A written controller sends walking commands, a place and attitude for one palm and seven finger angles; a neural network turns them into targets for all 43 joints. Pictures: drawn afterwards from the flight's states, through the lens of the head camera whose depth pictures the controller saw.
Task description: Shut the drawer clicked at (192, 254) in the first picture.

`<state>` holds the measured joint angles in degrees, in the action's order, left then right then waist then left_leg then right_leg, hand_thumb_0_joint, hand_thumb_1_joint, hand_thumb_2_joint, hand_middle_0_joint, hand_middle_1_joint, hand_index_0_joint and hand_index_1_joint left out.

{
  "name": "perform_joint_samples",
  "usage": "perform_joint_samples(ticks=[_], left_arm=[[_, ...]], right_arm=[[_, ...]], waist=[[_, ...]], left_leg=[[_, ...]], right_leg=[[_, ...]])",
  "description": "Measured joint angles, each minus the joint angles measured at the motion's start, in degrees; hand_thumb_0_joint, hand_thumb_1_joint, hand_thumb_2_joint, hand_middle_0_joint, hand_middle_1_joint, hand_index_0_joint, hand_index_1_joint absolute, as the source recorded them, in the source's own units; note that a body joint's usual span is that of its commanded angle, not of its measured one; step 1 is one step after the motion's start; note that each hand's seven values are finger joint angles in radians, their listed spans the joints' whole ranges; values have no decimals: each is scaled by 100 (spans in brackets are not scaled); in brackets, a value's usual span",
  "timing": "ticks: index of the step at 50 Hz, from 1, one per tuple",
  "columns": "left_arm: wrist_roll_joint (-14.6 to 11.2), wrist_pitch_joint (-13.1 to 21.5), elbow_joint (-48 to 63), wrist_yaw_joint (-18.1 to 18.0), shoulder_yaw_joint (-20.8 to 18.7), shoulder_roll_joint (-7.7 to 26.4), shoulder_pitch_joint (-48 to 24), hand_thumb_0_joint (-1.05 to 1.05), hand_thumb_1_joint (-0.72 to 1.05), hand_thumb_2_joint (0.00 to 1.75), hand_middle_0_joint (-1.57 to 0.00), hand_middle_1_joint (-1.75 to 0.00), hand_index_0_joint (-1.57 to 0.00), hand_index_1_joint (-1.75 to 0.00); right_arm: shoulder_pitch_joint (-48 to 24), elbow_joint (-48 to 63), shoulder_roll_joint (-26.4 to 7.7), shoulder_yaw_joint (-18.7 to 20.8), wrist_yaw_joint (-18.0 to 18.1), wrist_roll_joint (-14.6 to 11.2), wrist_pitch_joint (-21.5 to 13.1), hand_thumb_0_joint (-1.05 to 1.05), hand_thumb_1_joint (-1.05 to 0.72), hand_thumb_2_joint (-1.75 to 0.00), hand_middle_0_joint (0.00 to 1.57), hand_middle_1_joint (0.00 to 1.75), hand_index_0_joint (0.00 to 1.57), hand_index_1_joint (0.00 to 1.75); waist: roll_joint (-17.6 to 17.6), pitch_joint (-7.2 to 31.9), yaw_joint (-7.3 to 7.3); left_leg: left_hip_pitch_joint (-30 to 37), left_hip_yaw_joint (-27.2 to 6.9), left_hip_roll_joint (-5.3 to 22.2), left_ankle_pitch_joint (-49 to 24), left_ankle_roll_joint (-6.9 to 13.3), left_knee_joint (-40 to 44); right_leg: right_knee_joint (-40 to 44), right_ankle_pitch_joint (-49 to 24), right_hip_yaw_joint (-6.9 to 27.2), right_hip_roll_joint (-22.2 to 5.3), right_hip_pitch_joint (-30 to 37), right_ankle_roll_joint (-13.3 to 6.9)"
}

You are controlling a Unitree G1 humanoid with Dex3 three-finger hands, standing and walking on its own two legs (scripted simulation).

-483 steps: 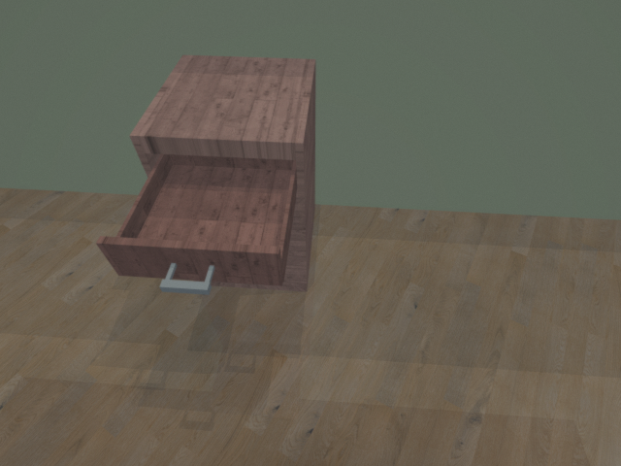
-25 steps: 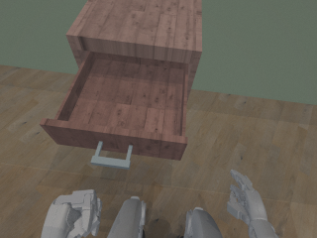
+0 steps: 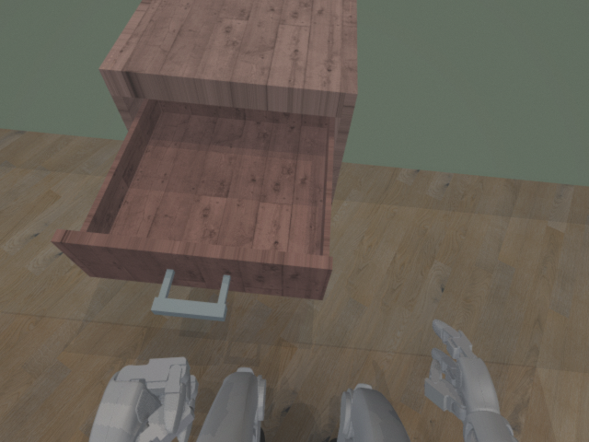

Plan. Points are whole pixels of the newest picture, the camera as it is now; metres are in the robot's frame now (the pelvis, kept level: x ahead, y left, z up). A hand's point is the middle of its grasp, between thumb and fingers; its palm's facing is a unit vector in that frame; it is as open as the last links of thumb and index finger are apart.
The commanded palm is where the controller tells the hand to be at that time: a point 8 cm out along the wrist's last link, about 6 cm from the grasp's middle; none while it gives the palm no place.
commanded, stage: bring the fist close to the handle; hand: left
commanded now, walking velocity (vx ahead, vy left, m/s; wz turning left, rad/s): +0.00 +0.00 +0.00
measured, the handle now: (193, 294) +0.32 +0.18 -0.05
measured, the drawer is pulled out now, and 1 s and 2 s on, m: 0.30 0.30 0.27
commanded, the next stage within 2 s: push the drawer shut in 1.28 s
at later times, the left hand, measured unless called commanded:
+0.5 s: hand (199, 384) +0.19 +0.13 +0.00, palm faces -0.02 -1.00 -0.01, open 3.3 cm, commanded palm +0.17 +0.19 -0.01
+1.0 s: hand (206, 366) +0.22 +0.14 -0.05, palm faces -0.04 -1.00 +0.00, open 3.3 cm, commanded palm +0.20 +0.19 -0.05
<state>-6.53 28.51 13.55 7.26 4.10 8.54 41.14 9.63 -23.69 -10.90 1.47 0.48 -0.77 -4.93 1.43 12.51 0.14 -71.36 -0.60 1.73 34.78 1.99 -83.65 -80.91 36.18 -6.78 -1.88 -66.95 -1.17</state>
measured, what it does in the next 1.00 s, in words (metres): lowers itself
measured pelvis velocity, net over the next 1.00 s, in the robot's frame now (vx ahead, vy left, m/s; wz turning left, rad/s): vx -0.02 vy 0.00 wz -0.02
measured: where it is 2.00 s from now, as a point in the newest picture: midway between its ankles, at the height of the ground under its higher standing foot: outside the picture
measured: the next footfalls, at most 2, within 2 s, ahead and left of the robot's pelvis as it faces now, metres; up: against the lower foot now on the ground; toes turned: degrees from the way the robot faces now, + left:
none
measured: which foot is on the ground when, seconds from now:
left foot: down 0.00-1.00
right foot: down 0.00-1.00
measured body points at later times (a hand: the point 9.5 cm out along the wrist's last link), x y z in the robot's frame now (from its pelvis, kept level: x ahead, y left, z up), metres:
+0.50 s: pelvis -0.01 -0.01 -0.03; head +0.11 +0.01 +0.40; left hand +0.19 +0.19 +0.00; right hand +0.21 -0.24 -0.12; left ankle +0.04 +0.10 -0.59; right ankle +0.02 -0.12 -0.59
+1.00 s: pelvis -0.02 +0.00 -0.06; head +0.12 +0.02 +0.36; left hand +0.22 +0.19 -0.05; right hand +0.20 -0.23 -0.15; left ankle +0.04 +0.10 -0.59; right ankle +0.02 -0.12 -0.59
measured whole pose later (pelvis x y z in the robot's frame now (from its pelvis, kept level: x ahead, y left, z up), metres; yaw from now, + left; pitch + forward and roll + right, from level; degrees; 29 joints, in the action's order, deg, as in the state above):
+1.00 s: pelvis -0.02 +0.00 -0.06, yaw -1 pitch +29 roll -4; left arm -8.9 32.3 -0.8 7.2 -0.6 10.0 20.4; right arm 6.0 -28.9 -12.5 0.4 -0.9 0.5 -5.3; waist 1.0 13.4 -0.8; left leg -89.4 -1.3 2.0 37.2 1.8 -96.9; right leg -94.6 39.1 -7.1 -2.1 -84.8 -2.0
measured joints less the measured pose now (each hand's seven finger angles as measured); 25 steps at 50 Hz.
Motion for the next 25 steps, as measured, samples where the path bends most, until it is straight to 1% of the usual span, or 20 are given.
perform_joint_samples(ticks=[5,10,13,16,20,25], left_arm=[[-113,123,-331,-39,-237,8,-256,2,90,90,-140,-160,-140,-160],[-226,347,-457,106,-362,39,-490,2,90,90,-140,-160,-140,-160],[-249,360,-514,223,-354,42,-602,2,90,90,-140,-160,-140,-160],[-249,297,-628,272,-353,28,-705,2,90,90,-140,-160,-140,-160],[-244,258,-770,200,-372,8,-847,2,90,90,-140,-160,-140,-160],[-240,425,-883,77,-413,22,-1085,2,90,90,-140,-160,-140,-160]], right_arm=[[-70,-80,-13,13,5,35,-57,1,-90,-90,20,30,20,30],[-144,-245,-41,25,-11,52,-124,1,-90,-90,20,30,20,30],[-182,-306,-55,32,-27,50,-124,1,-91,-90,20,30,20,30],[-215,-342,-54,37,-29,44,-106,1,-91,-90,20,30,20,30],[-222,-362,-56,43,-30,55,-111,1,-91,-90,20,30,20,30],[-233,-424,-77,17,-45,87,-150,1,-91,-90,20,30,20,30]], waist=[[-40,15,1],[-37,30,3],[-7,34,-16],[0,35,-35],[-8,41,-41],[-22,61,-37]], left_leg=[[-193,-42,23,48,-50,-143],[-390,-89,44,110,-84,-319],[-487,-98,47,135,-90,-407],[-573,-76,54,147,-89,-471],[-714,-57,58,152,-89,-559],[-938,-63,57,160,-91,-707]], right_leg=[[-156,66,-35,20,-193,-53],[-326,135,-76,38,-378,-91],[-415,164,-82,38,-474,-101],[-497,178,-59,39,-578,-103],[-607,188,-38,36,-736,-108],[-766,207,-41,29,-960,-118]])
